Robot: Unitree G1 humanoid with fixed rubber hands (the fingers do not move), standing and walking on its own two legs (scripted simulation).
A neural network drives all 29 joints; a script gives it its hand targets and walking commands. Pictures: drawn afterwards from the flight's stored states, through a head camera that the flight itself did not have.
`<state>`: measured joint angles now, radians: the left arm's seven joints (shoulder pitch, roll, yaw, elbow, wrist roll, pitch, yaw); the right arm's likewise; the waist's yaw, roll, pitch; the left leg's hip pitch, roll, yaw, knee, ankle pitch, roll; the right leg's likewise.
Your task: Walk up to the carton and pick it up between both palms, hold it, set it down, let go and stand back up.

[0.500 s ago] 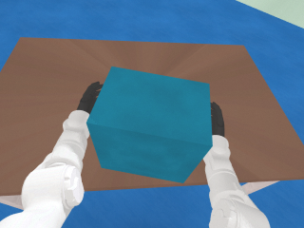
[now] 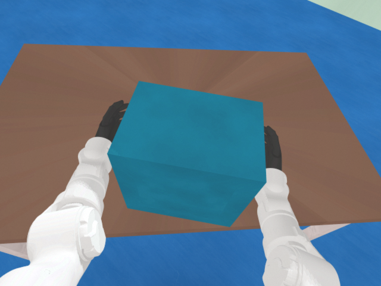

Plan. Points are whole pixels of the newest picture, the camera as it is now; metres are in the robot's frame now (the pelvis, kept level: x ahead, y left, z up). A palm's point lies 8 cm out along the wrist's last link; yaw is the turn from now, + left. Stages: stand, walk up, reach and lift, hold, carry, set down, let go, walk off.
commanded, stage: set down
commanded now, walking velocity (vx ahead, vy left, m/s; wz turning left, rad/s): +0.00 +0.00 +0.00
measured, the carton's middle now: (188, 160) +0.40 +0.01 -0.02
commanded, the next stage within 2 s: none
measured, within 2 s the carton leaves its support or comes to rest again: neither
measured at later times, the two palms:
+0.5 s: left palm (106, 137) +0.43 +0.19 +0.02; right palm (266, 166) +0.38 -0.18 +0.00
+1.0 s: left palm (86, 146) +0.41 +0.23 +0.01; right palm (291, 174) +0.37 -0.23 +0.00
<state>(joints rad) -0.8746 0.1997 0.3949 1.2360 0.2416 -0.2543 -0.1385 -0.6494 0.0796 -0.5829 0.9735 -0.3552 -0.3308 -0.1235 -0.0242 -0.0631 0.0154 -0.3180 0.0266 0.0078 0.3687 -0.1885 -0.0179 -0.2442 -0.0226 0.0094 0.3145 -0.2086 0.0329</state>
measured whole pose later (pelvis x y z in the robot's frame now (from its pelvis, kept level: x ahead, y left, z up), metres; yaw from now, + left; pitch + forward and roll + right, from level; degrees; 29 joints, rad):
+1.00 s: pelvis -0.03 +0.01 -0.02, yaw -1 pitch +21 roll -2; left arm -1.01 0.36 -0.14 1.65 -0.35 -0.44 -0.10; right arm -0.84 -0.27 0.04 1.43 0.40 -0.39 -0.09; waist -0.04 0.02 -0.19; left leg -0.71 0.03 0.00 0.53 -0.19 0.00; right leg -0.62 -0.02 0.01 0.44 -0.20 0.04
